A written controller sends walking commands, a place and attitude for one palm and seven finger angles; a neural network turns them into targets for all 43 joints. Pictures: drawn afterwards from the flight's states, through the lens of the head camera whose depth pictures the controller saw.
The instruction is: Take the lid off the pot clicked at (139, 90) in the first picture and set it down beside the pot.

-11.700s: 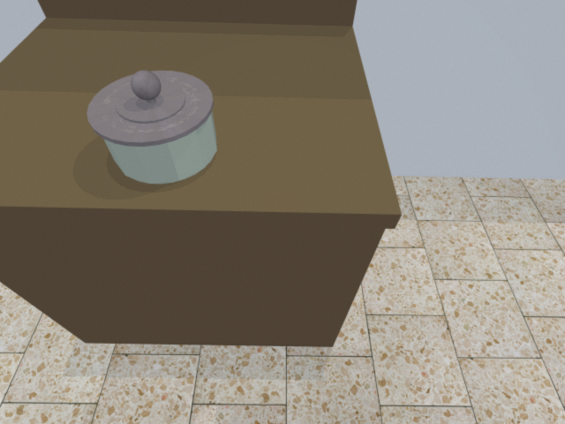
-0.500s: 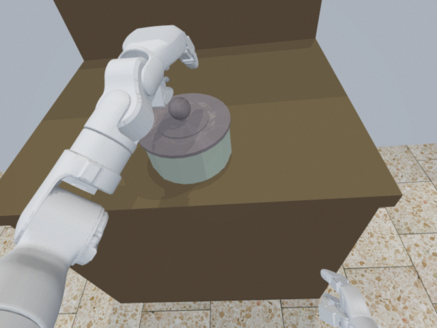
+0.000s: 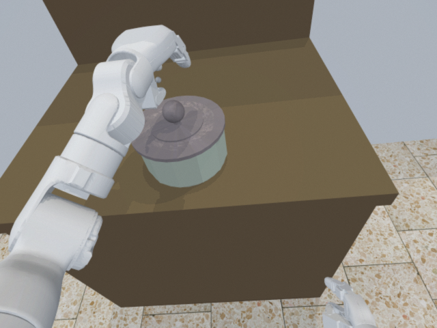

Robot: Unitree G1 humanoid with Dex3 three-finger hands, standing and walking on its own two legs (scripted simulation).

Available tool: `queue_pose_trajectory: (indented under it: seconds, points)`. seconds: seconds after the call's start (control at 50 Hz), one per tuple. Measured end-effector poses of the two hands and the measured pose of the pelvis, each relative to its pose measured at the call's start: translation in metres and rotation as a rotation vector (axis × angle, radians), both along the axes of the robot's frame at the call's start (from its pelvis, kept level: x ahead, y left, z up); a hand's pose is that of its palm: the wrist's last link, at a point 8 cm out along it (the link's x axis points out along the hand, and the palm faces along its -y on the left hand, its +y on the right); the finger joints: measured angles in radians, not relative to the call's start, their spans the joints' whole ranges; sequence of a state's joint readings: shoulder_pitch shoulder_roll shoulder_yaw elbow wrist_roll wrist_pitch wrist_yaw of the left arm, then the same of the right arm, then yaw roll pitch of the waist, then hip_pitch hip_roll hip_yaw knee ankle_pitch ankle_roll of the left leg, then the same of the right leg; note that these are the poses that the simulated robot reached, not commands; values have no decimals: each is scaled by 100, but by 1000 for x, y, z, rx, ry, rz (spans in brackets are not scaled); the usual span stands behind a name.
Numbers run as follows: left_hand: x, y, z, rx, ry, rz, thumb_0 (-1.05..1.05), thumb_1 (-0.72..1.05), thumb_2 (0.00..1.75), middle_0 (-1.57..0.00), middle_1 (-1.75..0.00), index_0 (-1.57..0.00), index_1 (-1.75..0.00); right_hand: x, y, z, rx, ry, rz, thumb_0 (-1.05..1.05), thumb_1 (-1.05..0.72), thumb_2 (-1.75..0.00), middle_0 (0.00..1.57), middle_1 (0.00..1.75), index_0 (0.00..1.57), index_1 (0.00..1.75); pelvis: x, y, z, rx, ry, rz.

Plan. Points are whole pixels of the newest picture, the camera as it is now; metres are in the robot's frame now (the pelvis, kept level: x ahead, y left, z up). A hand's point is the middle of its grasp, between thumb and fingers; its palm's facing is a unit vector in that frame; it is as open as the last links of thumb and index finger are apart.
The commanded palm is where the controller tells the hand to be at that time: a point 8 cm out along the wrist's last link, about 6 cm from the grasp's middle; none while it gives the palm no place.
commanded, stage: move the open hand above the knob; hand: left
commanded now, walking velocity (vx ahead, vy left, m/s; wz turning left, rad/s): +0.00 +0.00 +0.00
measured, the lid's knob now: (173, 111) +0.48 +0.09 +0.17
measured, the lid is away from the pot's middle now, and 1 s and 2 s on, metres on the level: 0.00 0.00 0.00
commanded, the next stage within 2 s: lower the open fingers around the knob in 0.14 s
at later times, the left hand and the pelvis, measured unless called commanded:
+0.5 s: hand (155, 95) +0.43 +0.10 +0.23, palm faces -0.08 -0.06 -0.99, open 9.7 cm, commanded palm +0.40 +0.11 +0.29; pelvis +0.00 +0.00 +0.00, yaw +1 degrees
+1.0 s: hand (168, 109) +0.44 +0.09 +0.20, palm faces -0.15 -0.09 -0.98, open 9.7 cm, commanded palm +0.41 +0.11 +0.26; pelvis +0.00 +0.00 +0.00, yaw +0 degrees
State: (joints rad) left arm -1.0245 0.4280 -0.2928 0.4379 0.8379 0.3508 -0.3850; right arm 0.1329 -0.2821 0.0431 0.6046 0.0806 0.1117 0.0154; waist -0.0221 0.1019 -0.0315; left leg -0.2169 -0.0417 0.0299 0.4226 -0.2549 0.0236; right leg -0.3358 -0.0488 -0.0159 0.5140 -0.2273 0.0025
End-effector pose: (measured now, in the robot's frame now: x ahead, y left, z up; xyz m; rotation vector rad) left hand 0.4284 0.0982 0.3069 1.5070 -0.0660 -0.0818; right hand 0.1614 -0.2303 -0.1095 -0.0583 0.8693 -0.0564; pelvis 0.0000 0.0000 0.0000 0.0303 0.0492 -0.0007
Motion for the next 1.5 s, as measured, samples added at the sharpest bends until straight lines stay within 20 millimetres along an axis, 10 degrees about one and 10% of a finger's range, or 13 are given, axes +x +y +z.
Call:
queue_pose_trajectory:
  seconds: [0.34, 0.8, 1.5]
  points:
    - [-14, 6, -3, -5, 13, -10, -1, -35, 172, -92, -9, -91, -8, 26, 13, 13, 10, -67, 49, 1, -90, -90, 19, 29, 20, 30, -4, 1, -1, -2, -9, 14]
    - [1, 1, -41, -6, 117, -15, -1, -35, 172, -91, -9, -91, -8, -7, 3, -2, -9, 31, -1, 1, -90, -90, 19, 29, 20, 30, 0, 4, 0, -5, -3, 9]
    - [6, 3, -75, -21, 183, 23, -1, -35, 172, -91, -9, -91, -8, 4, 5, 1, -10, 26, 1, 1, -90, -90, 19, 29, 20, 30, 5, 3, 0, -9, 0, 14]
